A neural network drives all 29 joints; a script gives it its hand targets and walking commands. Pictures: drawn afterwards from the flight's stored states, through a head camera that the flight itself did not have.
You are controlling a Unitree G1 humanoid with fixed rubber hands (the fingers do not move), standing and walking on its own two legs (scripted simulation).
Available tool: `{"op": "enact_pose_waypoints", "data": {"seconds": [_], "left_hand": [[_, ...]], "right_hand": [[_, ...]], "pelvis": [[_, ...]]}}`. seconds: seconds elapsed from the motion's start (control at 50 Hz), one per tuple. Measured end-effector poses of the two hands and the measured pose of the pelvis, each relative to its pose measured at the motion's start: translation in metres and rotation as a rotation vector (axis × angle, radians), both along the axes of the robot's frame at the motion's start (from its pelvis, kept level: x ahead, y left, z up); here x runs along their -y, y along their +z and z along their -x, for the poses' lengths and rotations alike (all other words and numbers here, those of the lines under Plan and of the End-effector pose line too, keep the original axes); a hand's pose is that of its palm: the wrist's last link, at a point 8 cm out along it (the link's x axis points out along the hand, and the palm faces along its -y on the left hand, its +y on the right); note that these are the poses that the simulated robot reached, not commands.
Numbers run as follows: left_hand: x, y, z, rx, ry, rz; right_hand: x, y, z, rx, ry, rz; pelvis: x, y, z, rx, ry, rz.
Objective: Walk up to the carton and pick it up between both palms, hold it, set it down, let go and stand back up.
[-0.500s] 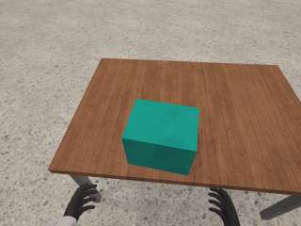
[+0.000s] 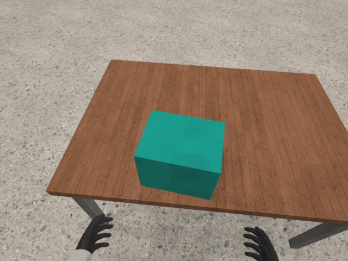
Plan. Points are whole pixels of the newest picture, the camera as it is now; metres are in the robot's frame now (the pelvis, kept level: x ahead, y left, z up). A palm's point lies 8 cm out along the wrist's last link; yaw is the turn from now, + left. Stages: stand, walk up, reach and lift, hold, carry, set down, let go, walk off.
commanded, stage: let go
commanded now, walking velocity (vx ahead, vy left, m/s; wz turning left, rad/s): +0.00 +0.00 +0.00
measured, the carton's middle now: (180, 155) +0.43 +0.02 -0.11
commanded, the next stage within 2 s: stand in 0.06 s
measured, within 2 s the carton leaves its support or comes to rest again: neither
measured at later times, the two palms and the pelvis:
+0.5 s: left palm out of the picture +0.05 +0.29 -0.09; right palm out of the picture +0.07 -0.28 -0.12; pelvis -0.02 +0.01 +0.00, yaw +1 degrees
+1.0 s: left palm out of the picture -0.02 +0.30 -0.11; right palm out of the picture -0.02 -0.28 -0.13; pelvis -0.06 +0.01 +0.00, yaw +1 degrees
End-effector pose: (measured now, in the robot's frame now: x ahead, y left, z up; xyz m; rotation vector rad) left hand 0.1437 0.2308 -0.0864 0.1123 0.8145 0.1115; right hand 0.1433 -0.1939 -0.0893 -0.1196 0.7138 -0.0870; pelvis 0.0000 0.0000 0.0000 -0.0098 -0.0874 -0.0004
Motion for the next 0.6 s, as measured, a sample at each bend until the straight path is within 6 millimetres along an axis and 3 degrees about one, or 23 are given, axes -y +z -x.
{"op": "enact_pose_waypoints", "data": {"seconds": [0.12,0.2,0.3,0.38,0.48,0.6], "left_hand": [[-0.005,0.006,-0.005,-0.002,0.002,-0.033],[-0.017,0.003,0.004,-0.037,-0.006,-0.105],[-0.037,0.001,0.031,-0.094,0.02,-0.162],[-0.05,-0.002,0.057,-0.15,0.036,-0.193],[-0.058,-0.006,0.089,-0.223,0.041,-0.211],[-0.059,-0.011,0.121,-0.301,0.035,-0.204]], "right_hand": [[0.004,0.001,-0.007,0.004,0.021,0.008],[0.026,-0.013,0.001,-0.14,0.047,0.084],[0.064,-0.019,0.017,-0.224,-0.009,0.145],[0.083,-0.021,0.034,-0.265,-0.03,0.171],[0.09,-0.027,0.064,-0.337,-0.028,0.175],[0.085,-0.035,0.1,-0.429,-0.012,0.157]], "pelvis": [[0.001,0.001,0.001,-0.006,-0.001,-0.005],[0.0,-0.001,-0.001,-0.032,0.016,-0.01],[-0.004,-0.002,-0.002,-0.024,0.024,-0.013],[-0.005,-0.001,0.001,-0.01,0.026,-0.015],[-0.005,0.001,0.013,0.003,0.025,-0.017],[-0.005,0.003,0.031,0.006,0.026,-0.017]]}}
